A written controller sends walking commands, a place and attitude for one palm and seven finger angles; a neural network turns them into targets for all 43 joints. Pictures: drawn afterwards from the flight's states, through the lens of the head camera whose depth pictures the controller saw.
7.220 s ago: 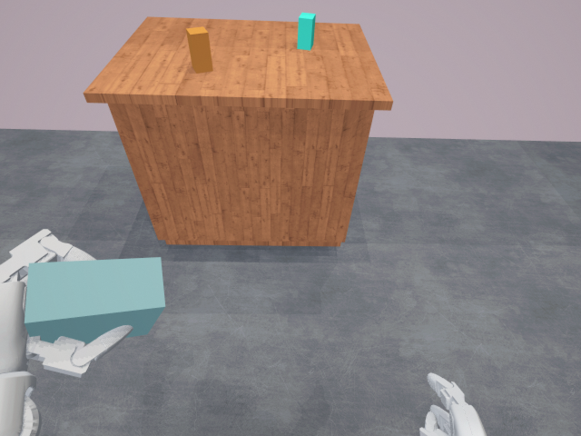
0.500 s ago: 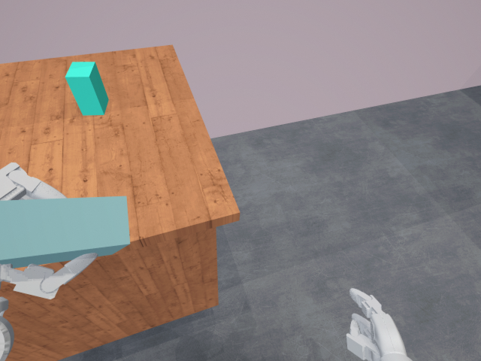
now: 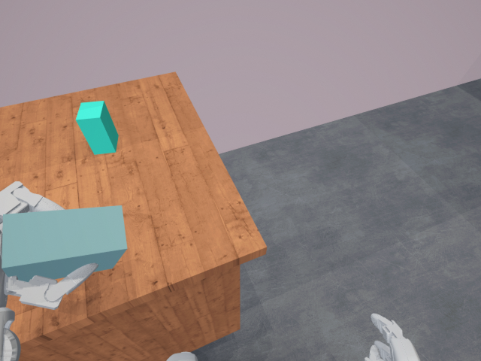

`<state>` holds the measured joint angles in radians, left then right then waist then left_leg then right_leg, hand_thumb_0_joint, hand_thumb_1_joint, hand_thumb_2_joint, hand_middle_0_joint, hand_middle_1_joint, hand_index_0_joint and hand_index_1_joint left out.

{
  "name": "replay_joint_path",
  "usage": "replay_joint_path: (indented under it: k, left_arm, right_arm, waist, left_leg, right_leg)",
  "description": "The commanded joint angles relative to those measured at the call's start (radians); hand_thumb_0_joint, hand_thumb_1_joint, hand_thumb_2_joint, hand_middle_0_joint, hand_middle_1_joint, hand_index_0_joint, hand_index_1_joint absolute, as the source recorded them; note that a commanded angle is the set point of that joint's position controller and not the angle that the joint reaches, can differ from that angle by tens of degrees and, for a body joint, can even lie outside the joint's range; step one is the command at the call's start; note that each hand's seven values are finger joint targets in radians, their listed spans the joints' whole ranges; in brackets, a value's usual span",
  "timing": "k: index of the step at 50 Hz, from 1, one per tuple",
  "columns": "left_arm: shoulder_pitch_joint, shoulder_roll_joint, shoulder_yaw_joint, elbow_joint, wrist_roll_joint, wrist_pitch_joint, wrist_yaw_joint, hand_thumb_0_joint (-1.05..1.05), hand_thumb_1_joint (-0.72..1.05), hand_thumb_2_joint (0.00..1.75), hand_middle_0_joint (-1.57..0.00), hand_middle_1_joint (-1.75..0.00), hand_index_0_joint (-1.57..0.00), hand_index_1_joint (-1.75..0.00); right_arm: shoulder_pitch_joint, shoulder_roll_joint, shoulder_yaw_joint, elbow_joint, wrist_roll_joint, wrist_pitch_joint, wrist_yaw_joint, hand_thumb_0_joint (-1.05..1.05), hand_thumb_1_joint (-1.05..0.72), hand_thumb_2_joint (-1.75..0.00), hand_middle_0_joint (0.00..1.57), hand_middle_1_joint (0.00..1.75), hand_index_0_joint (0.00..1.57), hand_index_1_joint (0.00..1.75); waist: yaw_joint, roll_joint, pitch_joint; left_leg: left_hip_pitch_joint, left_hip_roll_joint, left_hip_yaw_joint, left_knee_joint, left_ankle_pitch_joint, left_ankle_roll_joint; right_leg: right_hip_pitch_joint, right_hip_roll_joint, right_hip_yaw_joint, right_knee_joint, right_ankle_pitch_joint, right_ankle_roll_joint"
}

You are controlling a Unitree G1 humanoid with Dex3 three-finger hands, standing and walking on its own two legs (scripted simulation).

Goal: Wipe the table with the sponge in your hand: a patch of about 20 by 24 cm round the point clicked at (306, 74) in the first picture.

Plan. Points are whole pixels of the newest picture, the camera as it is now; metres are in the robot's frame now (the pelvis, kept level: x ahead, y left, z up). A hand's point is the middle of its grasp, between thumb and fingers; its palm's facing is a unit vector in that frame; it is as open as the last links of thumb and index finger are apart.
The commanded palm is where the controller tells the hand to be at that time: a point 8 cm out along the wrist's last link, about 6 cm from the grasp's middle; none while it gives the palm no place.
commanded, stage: come to a stop and stand still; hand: left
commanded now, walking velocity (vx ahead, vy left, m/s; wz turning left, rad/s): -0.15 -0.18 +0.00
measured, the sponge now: (84, 244) +0.22 +0.21 +0.15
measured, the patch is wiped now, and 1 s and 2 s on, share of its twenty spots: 0.00 0.00 0.00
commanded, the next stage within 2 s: look again from close up in 1.06 s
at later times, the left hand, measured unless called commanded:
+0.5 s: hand (19, 219) +0.24 +0.29 +0.17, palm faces +0.35 -0.80 -0.49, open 9.5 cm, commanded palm +0.17 +0.31 +0.18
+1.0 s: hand out of the picture +0.22 +0.33 +0.17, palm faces +0.41 -0.82 -0.41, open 9.5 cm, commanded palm +0.16 +0.35 +0.18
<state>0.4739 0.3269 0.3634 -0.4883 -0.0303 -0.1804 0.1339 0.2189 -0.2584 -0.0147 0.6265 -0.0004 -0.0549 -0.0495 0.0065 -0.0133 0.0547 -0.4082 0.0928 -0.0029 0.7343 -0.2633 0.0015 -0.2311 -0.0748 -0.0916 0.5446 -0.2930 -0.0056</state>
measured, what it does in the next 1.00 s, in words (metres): steps on the spot: left foot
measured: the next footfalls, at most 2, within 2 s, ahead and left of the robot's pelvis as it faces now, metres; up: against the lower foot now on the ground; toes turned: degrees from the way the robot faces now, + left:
left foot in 0.04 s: +0.08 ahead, +0.15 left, +0.00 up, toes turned +1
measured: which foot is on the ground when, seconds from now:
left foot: up 0.00-0.02, down 0.04-1.00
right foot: down 0.00-1.00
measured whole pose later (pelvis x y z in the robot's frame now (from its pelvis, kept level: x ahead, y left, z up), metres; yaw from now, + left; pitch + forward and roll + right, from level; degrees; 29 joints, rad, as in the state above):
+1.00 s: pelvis -0.01 +0.07 +0.00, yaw -1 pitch -2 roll -2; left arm 0.38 0.39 0.42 -0.51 0.00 -0.23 0.11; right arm 0.22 -0.16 0.02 0.62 0.00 -0.19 -0.01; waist 0.04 -0.04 0.13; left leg -0.31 0.07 0.04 0.55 -0.21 -0.01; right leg -0.18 -0.09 -0.03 0.44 -0.22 0.06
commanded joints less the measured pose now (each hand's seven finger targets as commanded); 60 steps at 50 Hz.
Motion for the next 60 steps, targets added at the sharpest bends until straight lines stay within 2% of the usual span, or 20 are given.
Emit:
replay_joint_path:
  k: [1,3,4,5,9,12,22,23,24,25,27,29,33,34,38,39,44,50,53,60]
  left_arm:
    - [-0.140,0.191,0.107,-0.264,-0.018,-0.037,0.035,0.00,0.10,1.30,-1.20,-1.60,-1.20,-1.60]
    - [-0.155,0.196,0.117,-0.255,-0.022,-0.027,0.024,0.00,0.10,1.30,-1.20,-1.60,-1.20,-1.60]
    - [-0.109,0.228,0.169,-0.222,-0.022,-0.012,0.023,0.00,0.10,1.30,-1.20,-1.60,-1.20,-1.60]
    - [-0.122,0.209,0.141,-0.269,-0.021,-0.012,0.012,0.00,0.10,1.30,-1.20,-1.60,-1.20,-1.60]
    - [-0.083,0.182,0.110,-0.340,-0.027,0.001,-0.006,0.00,0.10,1.30,-1.20,-1.60,-1.20,-1.60]
    - [-0.039,0.190,0.117,-0.340,-0.033,0.019,-0.012,0.00,0.10,1.30,-1.20,-1.60,-1.20,-1.60]
    - [-0.066,0.187,0.103,-0.299,-0.040,0.057,0.010,0.00,0.10,1.30,-1.20,-1.60,-1.20,-1.60]
    - [-1.067,0.998,0.671,-0.433,0.121,-0.072,-0.020,0.00,0.10,1.30,-1.20,-1.60,-1.20,-1.60]
    - [-0.807,0.595,0.400,0.044,0.049,-0.024,-0.040,0.00,0.10,1.30,-1.20,-1.60,-1.20,-1.60]
    - [-0.546,0.354,0.194,0.071,0.020,-0.012,-0.073,0.00,0.10,1.30,-1.20,-1.60,-1.20,-1.60]
    - [-0.242,0.240,0.092,-0.002,-0.012,-0.025,-0.093,0.00,0.10,1.30,-1.20,-1.60,-1.20,-1.60]
    - [-0.065,0.133,0.002,-0.133,-0.026,-0.028,-0.085,0.00,0.10,1.30,-1.20,-1.60,-1.20,-1.60]
    - [-0.018,0.275,0.147,-0.249,-0.004,-0.048,-0.047,0.00,0.10,1.30,-1.20,-1.60,-1.20,-1.60]
    - [-0.015,0.323,0.207,-0.259,-0.003,-0.049,-0.025,0.00,0.10,1.30,-1.20,-1.60,-1.20,-1.60]
    - [-0.114,0.286,0.200,-0.297,0.000,-0.096,-0.010,0.00,0.10,1.30,-1.20,-1.60,-1.20,-1.60]
    - [-0.130,0.325,0.236,-0.318,0.008,-0.100,0.002,0.00,0.10,1.30,-1.20,-1.60,-1.20,-1.60]
    - [-0.112,0.239,0.167,-0.264,0.009,-0.121,-0.007,0.00,0.10,1.30,-1.20,-1.60,-1.20,-1.60]
    - [-0.143,0.160,0.074,-0.172,0.030,-0.103,-0.019,0.00,0.10,1.30,-1.20,-1.60,-1.20,-1.60]
    - [-0.178,0.188,0.095,-0.196,0.028,-0.099,-0.018,0.00,0.10,1.30,-1.20,-1.60,-1.20,-1.60]
    - [-0.152,0.190,0.105,-0.256,0.012,-0.091,-0.013,0.00,0.10,1.30,-1.20,-1.60,-1.20,-1.60]
  right_arm:
    - [-0.151,-0.065,-0.031,-0.187,0.007,-0.095,-0.040,0.00,-0.90,-0.90,0.20,0.30,0.20,0.30]
    - [-0.143,-0.097,-0.042,-0.196,0.022,-0.099,-0.040,0.00,-0.90,-0.90,0.20,0.30,0.20,0.30]
    - [-0.154,-0.074,-0.037,-0.190,0.019,-0.101,-0.042,0.00,-0.90,-0.90,0.20,0.30,0.20,0.30]
    - [-0.156,-0.054,-0.023,-0.194,0.011,-0.103,-0.030,0.00,-0.90,-0.90,0.20,0.30,0.20,0.30]
    - [-0.140,-0.052,-0.030,-0.200,0.009,-0.121,0.000,0.00,-0.90,-0.90,0.20,0.30,0.20,0.30]
    - [-0.122,-0.049,-0.031,-0.208,0.006,-0.107,0.010,0.00,-0.90,-0.90,0.20,0.30,0.20,0.30]
    - [-0.144,-0.036,-0.014,-0.209,0.014,-0.055,-0.018,0.00,-0.90,-0.90,0.20,0.30,0.20,0.30]
    - [0.037,-0.093,-0.073,-0.165,-0.046,-0.115,-0.030,0.00,-0.90,-0.90,0.20,0.30,0.20,0.30]
    - [-0.019,-0.053,-0.080,-0.091,0.013,-0.089,-0.042,0.00,-0.90,-0.90,0.20,0.30,0.20,0.30]
    - [-0.027,-0.065,-0.083,-0.162,0.002,-0.110,-0.023,0.00,-0.90,-0.90,0.20,0.30,0.20,0.30]
    - [-0.050,-0.070,-0.066,-0.209,0.018,-0.129,0.015,0.00,-0.90,-0.90,0.20,0.30,0.20,0.30]
    - [-0.091,-0.049,-0.054,-0.218,0.035,-0.140,0.045,0.00,-0.90,-0.90,0.20,0.30,0.20,0.30]
    - [-0.103,-0.066,-0.047,-0.234,0.016,-0.149,0.025,0.00,-0.90,-0.90,0.20,0.30,0.20,0.30]
    - [-0.116,-0.070,-0.042,-0.222,0.019,-0.143,0.014,0.00,-0.90,-0.90,0.20,0.30,0.20,0.30]
    - [-0.100,-0.083,-0.047,-0.229,0.019,-0.153,-0.006,0.00,-0.90,-0.90,0.20,0.30,0.20,0.30]
    - [-0.120,-0.085,-0.047,-0.227,0.019,-0.160,-0.007,0.00,-0.90,-0.90,0.20,0.30,0.20,0.30]
    - [-0.092,-0.063,-0.041,-0.179,0.014,-0.201,0.009,0.00,-0.90,-0.90,0.20,0.30,0.20,0.30]
    - [-0.081,-0.071,-0.036,-0.147,0.003,-0.199,0.025,0.00,-0.90,-0.90,0.20,0.30,0.20,0.30]
    - [-0.093,-0.058,-0.033,-0.159,0.002,-0.183,0.026,0.00,-0.90,-0.90,0.20,0.30,0.20,0.30]
    - [-0.118,-0.049,-0.028,-0.191,0.007,-0.147,0.023,0.00,-0.90,-0.90,0.20,0.30,0.20,0.30]
  waist:
    - [0.008,0.066,-0.163]
    - [0.010,0.071,-0.141]
    - [0.004,0.169,-0.138]
    - [0.001,0.267,-0.139]
    - [-0.001,0.182,-0.212]
    - [0.003,0.197,-0.245]
    - [-0.003,0.086,-0.208]
    - [0.035,-0.120,-0.015]
    - [-0.015,-0.032,-0.051]
    - [0.021,0.010,-0.116]
    - [0.045,0.036,-0.170]
    - [0.041,0.052,-0.219]
    - [0.032,-0.058,-0.107]
    - [0.025,-0.038,-0.100]
    - [0.017,0.207,-0.079]
    - [0.022,0.247,-0.095]
    - [0.013,0.102,-0.137]
    - [0.012,0.085,-0.093]
    - [0.013,0.047,-0.122]
    - [0.015,0.132,-0.151]
  left_leg:
    - [0.300,0.031,-0.059,-0.291,0.279,0.031]
    - [0.225,0.069,-0.135,-0.337,0.336,0.029]
    - [0.216,0.047,-0.087,-0.327,0.434,0.035]
    - [0.194,0.044,-0.083,-0.351,0.453,0.024]
    - [0.267,0.020,-0.019,-0.312,0.541,-0.018]
    - [0.286,0.013,0.014,-0.313,0.548,-0.027]
    - [0.213,-0.045,0.068,-0.334,0.203,-0.032]
    - [0.071,-0.028,0.105,-0.184,0.238,-0.019]
    - [0.192,-0.021,0.073,-0.224,0.204,-0.011]
    - [0.274,-0.026,0.087,-0.256,0.190,-0.017]
    - [0.279,-0.038,0.115,-0.251,0.206,0.001]
    - [0.285,-0.039,0.103,-0.279,0.161,0.007]
    - [0.176,-0.057,0.085,-0.288,-0.039,-0.006]
    - [0.209,-0.048,0.080,-0.306,-0.051,-0.003]
    - [0.087,0.004,0.007,-0.428,-0.147,0.030]
    - [0.077,0.020,-0.012,-0.446,-0.171,0.041]
    - [0.178,-0.014,0.016,-0.347,-0.097,0.027]
    - [0.153,0.000,-0.004,-0.368,-0.092,0.027]
    - [0.184,-0.016,0.010,-0.334,0.005,0.020]
    - [0.207,-0.008,0.007,-0.337,0.122,0.024]
  right_leg:
    - [-0.025,0.023,0.011,0.008,0.120,0.013]
    - [-0.010,0.097,0.011,0.025,0.047,0.025]
    - [-0.008,0.107,0.006,0.033,0.136,0.034]
    - [0.019,0.106,0.001,0.026,0.116,0.033]
    - [0.092,0.134,-0.011,-0.092,0.267,0.028]
    - [0.104,0.132,-0.008,-0.124,0.308,0.031]
    - [0.170,0.076,0.036,-0.236,0.326,0.022]
    - [-0.009,-0.034,0.115,-0.296,0.393,0.017]
    - [-0.039,-0.099,0.091,-0.203,0.329,-0.047]
    - [-0.017,-0.051,0.140,-0.162,0.367,-0.063]
    - [0.032,-0.033,0.111,-0.152,0.336,0.000]
    - [0.082,-0.020,0.085,-0.151,0.225,0.005]
    - [0.019,-0.008,0.070,-0.229,-0.032,-0.006]
    - [-0.022,0.003,0.059,-0.221,-0.075,-0.005]
    - [0.106,0.059,0.025,-0.099,-0.016,0.006]
    - [0.134,0.067,0.025,-0.069,0.005,0.008]
    - [0.085,0.037,0.063,-0.164,0.060,-0.004]
    - [0.058,0.036,0.057,-0.171,0.071,0.002]
    - [0.076,0.021,0.068,-0.179,0.141,-0.002]
    - [0.122,0.023,0.049,-0.165,0.221,0.000]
